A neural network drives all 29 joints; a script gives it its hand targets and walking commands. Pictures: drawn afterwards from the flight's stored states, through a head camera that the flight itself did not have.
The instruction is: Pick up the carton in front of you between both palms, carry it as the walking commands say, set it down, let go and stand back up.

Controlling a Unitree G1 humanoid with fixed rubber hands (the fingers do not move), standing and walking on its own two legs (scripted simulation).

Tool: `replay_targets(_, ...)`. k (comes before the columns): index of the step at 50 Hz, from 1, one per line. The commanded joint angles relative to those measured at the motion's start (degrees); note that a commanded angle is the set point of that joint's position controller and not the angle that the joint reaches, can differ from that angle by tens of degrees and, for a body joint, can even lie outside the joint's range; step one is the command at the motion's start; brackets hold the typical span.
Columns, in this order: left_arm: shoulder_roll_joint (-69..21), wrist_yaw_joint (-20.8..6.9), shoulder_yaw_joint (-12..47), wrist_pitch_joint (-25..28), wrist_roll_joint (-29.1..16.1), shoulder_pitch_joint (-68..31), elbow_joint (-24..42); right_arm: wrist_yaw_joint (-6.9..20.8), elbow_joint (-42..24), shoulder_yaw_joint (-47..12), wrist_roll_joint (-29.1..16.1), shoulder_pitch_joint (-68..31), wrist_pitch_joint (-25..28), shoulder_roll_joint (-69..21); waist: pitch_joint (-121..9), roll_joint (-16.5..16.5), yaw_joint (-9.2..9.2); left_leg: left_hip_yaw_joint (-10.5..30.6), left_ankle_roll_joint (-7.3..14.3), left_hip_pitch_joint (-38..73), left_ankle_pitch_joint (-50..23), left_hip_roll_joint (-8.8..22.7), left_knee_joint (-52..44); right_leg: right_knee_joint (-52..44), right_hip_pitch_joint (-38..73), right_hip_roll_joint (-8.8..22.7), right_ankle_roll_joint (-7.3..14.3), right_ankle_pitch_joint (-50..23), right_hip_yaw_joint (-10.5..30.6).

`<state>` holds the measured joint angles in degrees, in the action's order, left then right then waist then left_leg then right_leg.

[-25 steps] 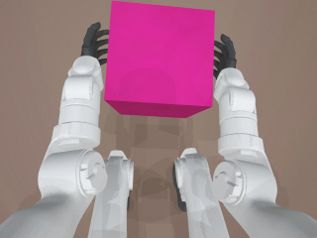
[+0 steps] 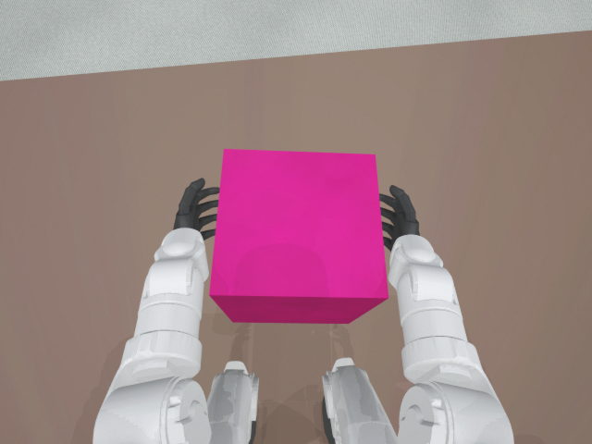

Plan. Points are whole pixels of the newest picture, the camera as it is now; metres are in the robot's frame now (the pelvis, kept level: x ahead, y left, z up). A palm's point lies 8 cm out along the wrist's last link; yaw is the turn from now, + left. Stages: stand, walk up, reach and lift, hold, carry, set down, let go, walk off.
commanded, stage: reach and lift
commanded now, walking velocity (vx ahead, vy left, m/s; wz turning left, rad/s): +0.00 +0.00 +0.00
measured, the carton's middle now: (295, 248) +0.41 -0.01 -0.10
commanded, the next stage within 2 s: hold in 1.64 s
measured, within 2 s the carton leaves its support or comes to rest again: neither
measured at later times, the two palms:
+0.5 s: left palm (145, 224) +0.36 +0.14 +0.12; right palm (454, 222) +0.35 -0.16 +0.12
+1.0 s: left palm (117, 220) +0.34 +0.15 +0.17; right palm (484, 214) +0.34 -0.15 +0.17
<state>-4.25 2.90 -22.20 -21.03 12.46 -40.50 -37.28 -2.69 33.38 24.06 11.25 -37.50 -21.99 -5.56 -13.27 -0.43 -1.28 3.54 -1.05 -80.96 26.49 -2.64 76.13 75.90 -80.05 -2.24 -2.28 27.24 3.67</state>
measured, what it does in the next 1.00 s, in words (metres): rises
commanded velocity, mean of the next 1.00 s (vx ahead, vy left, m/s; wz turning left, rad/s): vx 0.00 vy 0.00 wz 0.00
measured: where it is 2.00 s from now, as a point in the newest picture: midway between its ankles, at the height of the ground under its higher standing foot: outside the picture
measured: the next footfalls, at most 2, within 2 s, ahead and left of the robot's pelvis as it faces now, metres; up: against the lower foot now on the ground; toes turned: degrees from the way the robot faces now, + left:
none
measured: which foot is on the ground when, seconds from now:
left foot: down 0.00-1.00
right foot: down 0.00-1.00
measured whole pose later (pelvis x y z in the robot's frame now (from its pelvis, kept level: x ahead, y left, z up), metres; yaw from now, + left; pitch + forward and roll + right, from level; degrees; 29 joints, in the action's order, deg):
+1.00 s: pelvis +0.03 -0.01 +0.14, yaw +0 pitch -4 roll +0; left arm -9.6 -0.1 -18.6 -34.8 17.4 -20.1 -22.6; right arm 0.8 22.3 18.0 17.1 -19.7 -35.4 -9.7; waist 1.7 0.2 -0.2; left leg 4.2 -0.8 -12.1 12.7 -1.0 28.8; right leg 28.9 -11.5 -0.9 -0.7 13.4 4.0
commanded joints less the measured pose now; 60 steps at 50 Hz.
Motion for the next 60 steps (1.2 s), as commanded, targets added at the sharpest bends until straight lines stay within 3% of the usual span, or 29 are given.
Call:
replay_targets(1,-64.11,-14.24,32.13,0.97,-9.22,-30.77,-1.17,14.93,0.31,-34.70,-9.12,-35.81,1.47,-60.90,-40.10,-0.05,0.11,-2.19,0.41,31.62,-13.71,-6.72,-12.56,-12.28,25.20,-7.15,1.11,-12.89,-3.88)
replay_targets(16,-64.61,-15.08,37.61,-0.97,-9.61,-15.58,4.87,15.12,-3.65,-39.53,-8.84,-19.70,-0.23,-62.04,-26.08,-0.10,0.47,0.34,0.77,52.43,-20.89,-4.88,-30.43,-30.69,48.72,-5.10,1.98,-20.44,-0.23)
replay_targets(25,-63.65,-15.81,40.49,-5.63,-10.45,-7.10,10.49,15.53,-8.59,-42.34,-9.34,-11.37,-4.71,-61.28,-16.03,0.42,1.07,0.85,0.95,65.89,-27.12,-3.70,-41.77,-42.11,62.55,-3.84,1.87,-26.71,0.43)
replay_targets(30,-62.61,-16.18,41.90,-9.27,-11.22,-4.60,14.70,15.86,-12.36,-43.87,-10.02,-8.80,-8.26,-60.21,-9.70,0.34,1.07,1.11,0.69,71.65,-26.99,-3.04,-47.52,-47.83,68.56,-3.16,1.98,-26.69,0.59)
replay_targets(39,-60.62,-17.83,35.17,-12.67,-8.02,-8.55,12.06,17.19,-9.19,-36.89,-6.53,-11.88,-11.63,-58.59,3.14,0.53,0.98,0.20,1.54,71.22,-12.69,-2.28,-52.27,-52.67,68.86,-2.44,2.86,-13.05,0.07)
replay_targets(47,-62.16,-18.22,36.72,-12.03,-8.94,-13.51,14.15,17.71,-11.28,-38.86,-7.72,-17.16,-11.06,-60.07,-2.99,0.39,1.20,0.03,1.53,73.87,-15.12,-2.52,-52.18,-52.25,71.79,-2.59,2.63,-15.51,-0.11)
replay_targets(60,-60.64,-17.29,38.20,-13.44,-9.18,-7.73,17.98,17.16,-14.90,-39.76,-7.69,-11.18,-12.34,-57.88,-3.17,0.22,0.97,0.32,0.80,77.69,-23.07,-2.72,-54.16,-54.25,75.23,-3.25,2.34,-22.74,0.01)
